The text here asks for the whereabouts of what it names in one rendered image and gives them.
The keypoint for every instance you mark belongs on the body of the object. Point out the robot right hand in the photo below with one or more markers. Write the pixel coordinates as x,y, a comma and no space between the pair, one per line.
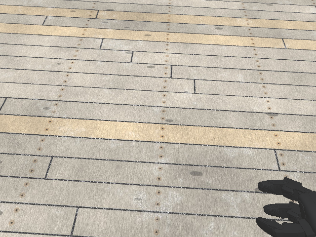
301,215

